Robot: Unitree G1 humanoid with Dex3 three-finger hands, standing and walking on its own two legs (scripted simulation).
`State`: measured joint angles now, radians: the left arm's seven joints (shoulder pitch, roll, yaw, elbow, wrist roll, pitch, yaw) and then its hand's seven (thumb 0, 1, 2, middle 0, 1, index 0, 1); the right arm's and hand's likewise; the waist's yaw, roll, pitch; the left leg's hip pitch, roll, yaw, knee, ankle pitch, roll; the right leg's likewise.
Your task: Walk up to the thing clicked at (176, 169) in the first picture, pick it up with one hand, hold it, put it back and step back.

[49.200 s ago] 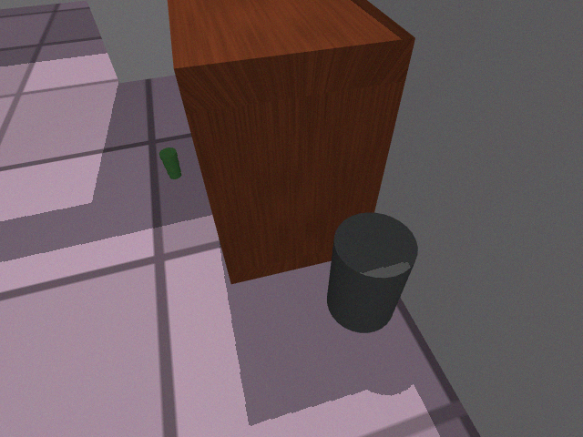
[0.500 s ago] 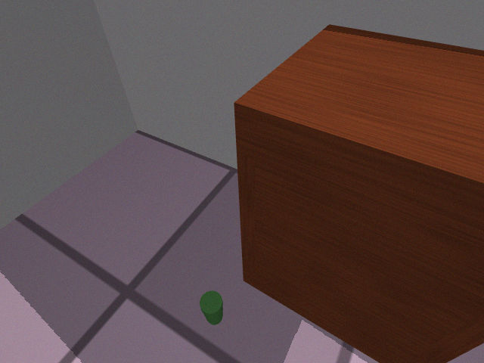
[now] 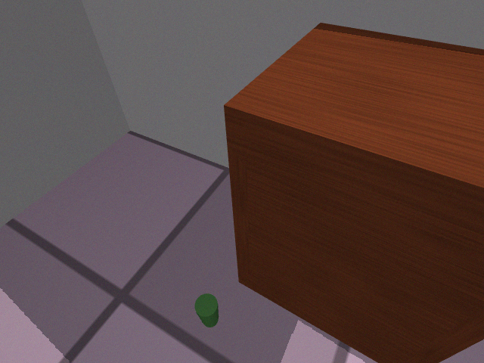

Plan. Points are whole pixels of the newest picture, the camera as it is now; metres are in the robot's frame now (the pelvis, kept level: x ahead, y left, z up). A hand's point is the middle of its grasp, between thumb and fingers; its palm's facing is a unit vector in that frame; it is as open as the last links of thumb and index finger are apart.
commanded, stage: stand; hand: left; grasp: from above
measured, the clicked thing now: (208, 312) +0.46 +0.18 -0.71
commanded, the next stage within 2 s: step back in 1.06 s
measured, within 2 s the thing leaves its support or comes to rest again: neither
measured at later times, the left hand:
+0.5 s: hand out of the picture +0.09 +0.24 -0.16, palm faces -0.02 -0.94 -0.34, open 7.4 cm
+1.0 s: hand out of the picture +0.09 +0.24 -0.15, palm faces -0.03 -0.94 -0.34, open 7.4 cm
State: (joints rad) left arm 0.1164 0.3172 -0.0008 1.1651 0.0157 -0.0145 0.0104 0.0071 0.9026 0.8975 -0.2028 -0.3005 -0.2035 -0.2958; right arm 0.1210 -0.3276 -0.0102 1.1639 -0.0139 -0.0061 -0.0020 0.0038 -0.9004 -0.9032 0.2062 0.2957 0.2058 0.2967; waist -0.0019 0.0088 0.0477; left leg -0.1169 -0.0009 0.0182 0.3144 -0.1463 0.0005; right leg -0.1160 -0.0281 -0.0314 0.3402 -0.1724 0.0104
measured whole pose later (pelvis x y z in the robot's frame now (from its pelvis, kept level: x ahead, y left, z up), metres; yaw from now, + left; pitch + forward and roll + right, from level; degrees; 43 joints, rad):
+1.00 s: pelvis +0.02 -0.01 +0.00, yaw -1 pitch -3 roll +0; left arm 0.11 0.33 0.01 1.15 0.01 -0.01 0.01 0.01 0.90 0.90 -0.20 -0.30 -0.20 -0.30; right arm 0.10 -0.34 -0.01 1.16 -0.01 -0.01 0.00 0.00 -0.90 -0.90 0.21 0.30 0.21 0.30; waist -0.01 0.00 0.04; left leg -0.08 0.02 0.03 0.28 -0.15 -0.01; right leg -0.09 -0.01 -0.02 0.30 -0.17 0.00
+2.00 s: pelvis -0.17 +0.02 -0.01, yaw -6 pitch -1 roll +2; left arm 0.17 0.35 0.07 0.84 0.03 0.05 0.01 0.01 0.90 0.90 -0.21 -0.30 -0.21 -0.30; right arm 0.14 -0.39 -0.05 0.90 0.01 0.05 -0.01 0.00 -0.90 -0.90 0.21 0.30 0.21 0.30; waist 0.02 0.00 0.14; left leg -0.43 -0.12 -0.12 1.09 -0.48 -0.01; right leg -0.28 0.00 0.07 0.58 -0.28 -0.02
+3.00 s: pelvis -0.51 +0.02 -0.03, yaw +0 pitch -3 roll +1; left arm 0.08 0.39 0.07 0.79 0.02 0.09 0.02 0.01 0.90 0.90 -0.20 -0.30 -0.20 -0.30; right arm 0.20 -0.35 -0.03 0.89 -0.04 0.04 0.00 0.01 -0.90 -0.90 0.21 0.30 0.21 0.30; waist -0.01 -0.05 0.19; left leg -0.26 -0.05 -0.03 0.65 -0.33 0.03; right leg -0.48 0.02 0.06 0.95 -0.48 -0.01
